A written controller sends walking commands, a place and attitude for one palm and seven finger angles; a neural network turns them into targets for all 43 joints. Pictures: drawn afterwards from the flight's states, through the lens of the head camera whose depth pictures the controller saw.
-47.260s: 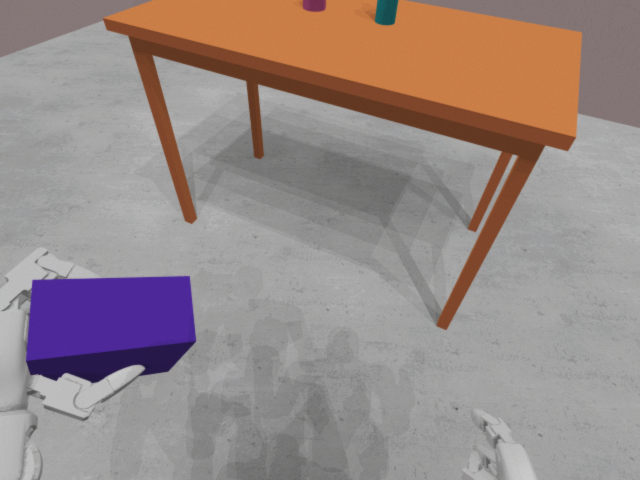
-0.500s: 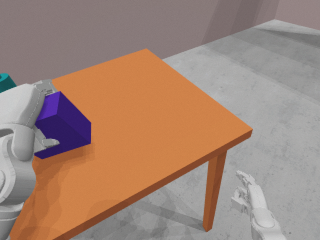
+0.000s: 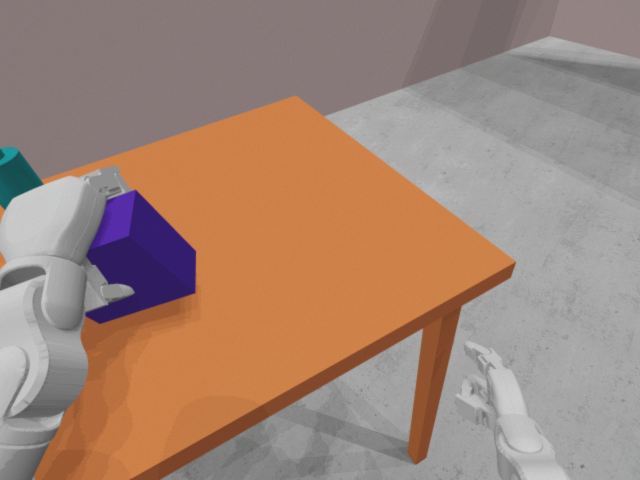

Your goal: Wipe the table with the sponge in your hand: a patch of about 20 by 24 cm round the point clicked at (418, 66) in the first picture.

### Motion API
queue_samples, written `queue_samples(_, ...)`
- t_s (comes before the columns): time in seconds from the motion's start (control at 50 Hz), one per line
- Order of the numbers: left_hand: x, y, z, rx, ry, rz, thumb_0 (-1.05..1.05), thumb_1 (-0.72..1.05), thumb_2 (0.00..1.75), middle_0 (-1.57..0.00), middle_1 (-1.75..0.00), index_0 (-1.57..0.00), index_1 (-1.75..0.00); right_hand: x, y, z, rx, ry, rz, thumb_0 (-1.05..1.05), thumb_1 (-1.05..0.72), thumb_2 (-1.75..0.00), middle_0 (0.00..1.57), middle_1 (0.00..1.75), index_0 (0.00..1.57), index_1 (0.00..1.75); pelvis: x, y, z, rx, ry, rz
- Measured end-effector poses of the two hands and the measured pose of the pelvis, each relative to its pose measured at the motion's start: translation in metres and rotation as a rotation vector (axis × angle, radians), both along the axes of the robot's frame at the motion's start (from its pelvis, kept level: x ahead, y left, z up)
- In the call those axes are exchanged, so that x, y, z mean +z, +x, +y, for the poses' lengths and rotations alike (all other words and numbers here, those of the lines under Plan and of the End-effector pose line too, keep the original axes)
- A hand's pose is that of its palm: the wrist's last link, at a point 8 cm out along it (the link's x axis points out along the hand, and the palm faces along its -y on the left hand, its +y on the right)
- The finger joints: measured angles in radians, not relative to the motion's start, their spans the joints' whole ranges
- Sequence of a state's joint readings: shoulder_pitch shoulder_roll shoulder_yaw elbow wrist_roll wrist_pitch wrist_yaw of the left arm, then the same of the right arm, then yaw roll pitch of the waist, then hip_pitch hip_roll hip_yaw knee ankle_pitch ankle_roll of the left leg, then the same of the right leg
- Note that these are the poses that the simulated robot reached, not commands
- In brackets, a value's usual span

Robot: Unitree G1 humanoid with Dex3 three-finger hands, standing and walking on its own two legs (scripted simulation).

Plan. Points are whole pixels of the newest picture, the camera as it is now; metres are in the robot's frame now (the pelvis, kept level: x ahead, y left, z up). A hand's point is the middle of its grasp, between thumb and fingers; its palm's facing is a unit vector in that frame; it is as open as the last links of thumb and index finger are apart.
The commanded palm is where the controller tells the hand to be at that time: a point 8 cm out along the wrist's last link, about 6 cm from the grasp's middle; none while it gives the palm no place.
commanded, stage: move the sponge above the wiping area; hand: left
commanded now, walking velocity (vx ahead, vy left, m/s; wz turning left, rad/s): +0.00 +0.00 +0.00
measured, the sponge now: (128, 270) +0.27 +0.27 +0.17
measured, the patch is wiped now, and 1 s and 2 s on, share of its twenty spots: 0.15 0.15 0.15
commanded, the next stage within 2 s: none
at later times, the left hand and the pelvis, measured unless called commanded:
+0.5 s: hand (103, 253) +0.25 +0.27 +0.21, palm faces +0.28 -0.11 -0.95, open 10.5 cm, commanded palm +0.20 +0.27 +0.27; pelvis +0.00 +0.00 +0.00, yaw +0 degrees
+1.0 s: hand (115, 262) +0.26 +0.27 +0.19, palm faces +0.20 -0.09 -0.98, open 10.5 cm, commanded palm +0.21 +0.27 +0.27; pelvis +0.00 -0.01 +0.00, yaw +0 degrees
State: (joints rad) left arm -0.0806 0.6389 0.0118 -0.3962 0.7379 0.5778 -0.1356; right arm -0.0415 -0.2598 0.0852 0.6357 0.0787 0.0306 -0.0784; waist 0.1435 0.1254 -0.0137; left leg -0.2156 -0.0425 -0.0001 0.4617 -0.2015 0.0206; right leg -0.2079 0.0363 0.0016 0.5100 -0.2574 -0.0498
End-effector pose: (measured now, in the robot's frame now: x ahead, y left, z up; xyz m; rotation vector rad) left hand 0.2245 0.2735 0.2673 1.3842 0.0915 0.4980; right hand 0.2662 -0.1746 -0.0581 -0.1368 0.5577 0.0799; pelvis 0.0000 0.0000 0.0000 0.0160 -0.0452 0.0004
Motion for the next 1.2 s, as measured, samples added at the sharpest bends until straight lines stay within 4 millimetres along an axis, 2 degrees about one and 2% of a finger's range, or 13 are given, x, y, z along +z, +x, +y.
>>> queue_samples(0.1, -0.008, 0.002, 0.007, 0.032, -0.014, 0.021, -0.01, -0.54, 1.04, -0.70, -1.30, -0.71, -1.31, -0.001, 0.001, -0.002, -0.001, -0.017, 0.006, 0.01, -0.90, -0.90, 0.20, 0.30, 0.19, 0.30, 0.000, 0.000, 0.001, 0.008, -0.002, -0.001)
queue_samples(0.18, -0.012, 0.005, 0.001, 0.013, -0.024, 0.026, -0.01, -0.54, 1.04, -0.70, -1.30, -0.71, -1.31, 0.000, 0.003, 0.000, 0.000, -0.018, 0.001, 0.01, -0.90, -0.90, 0.20, 0.30, 0.19, 0.30, 0.000, 0.000, 0.002, 0.008, -0.001, -0.003)
queue_samples(0.3, -0.007, 0.004, -0.012, -0.042, -0.011, 0.001, -0.01, -0.54, 1.04, -0.70, -1.30, -0.71, -1.31, 0.001, 0.003, 0.002, -0.006, 0.001, 0.004, 0.01, -0.90, -0.90, 0.20, 0.30, 0.19, 0.30, 0.001, 0.002, 0.002, -0.001, 0.000, -0.004)
queue_samples(0.42, -0.003, 0.000, -0.007, -0.011, -0.007, -0.010, -0.01, -0.54, 1.04, -0.70, -1.30, -0.71, -1.31, 0.001, 0.001, 0.001, -0.001, 0.015, 0.008, 0.01, -0.90, -0.90, 0.20, 0.30, 0.19, 0.30, 0.001, 0.002, 0.001, -0.005, 0.000, -0.001)
queue_samples(0.52, -0.010, -0.005, -0.002, 0.026, -0.023, 0.011, -0.01, -0.54, 1.04, -0.70, -1.30, -0.71, -1.31, 0.001, 0.000, -0.002, -0.001, 0.010, 0.004, 0.01, -0.90, -0.90, 0.20, 0.30, 0.19, 0.30, 0.001, 0.000, -0.001, 0.000, -0.002, -0.003)
queue_samples(0.62, -0.019, -0.008, -0.006, 0.019, -0.029, 0.035, -0.01, -0.54, 1.04, -0.70, -1.30, -0.71, -1.31, 0.002, 0.000, -0.005, -0.002, -0.005, -0.006, 0.01, -0.90, -0.90, 0.20, 0.30, 0.19, 0.30, 0.000, -0.001, -0.002, 0.004, -0.001, -0.011)
queue_samples(0.86, -0.019, 0.004, -0.005, 0.033, 0.001, 0.053, -0.01, -0.54, 1.04, -0.70, -1.30, -0.71, -1.31, 0.004, -0.003, -0.008, -0.010, 0.000, -0.014, 0.01, -0.90, -0.90, 0.20, 0.30, 0.19, 0.30, 0.000, -0.005, -0.007, 0.000, 0.000, -0.013)
queue_samples(1.06, -0.029, 0.007, -0.003, 0.040, -0.001, 0.106, -0.01, -0.54, 1.04, -0.70, -1.30, -0.71, -1.31, -0.003, -0.008, -0.018, -0.025, -0.014, 0.006, 0.01, -0.90, -0.90, 0.20, 0.30, 0.20, 0.30, 0.000, -0.004, -0.007, 0.002, 0.000, -0.009)
queue_samples(1.2, -0.023, 0.011, -0.006, 0.020, 0.015, 0.080, -0.01, -0.54, 1.04, -0.70, -1.30, -0.71, -1.31, -0.006, -0.007, -0.017, -0.028, -0.015, 0.011, 0.01, -0.90, -0.90, 0.20, 0.30, 0.19, 0.30, 0.000, -0.002, -0.007, 0.003, 0.001, -0.008)
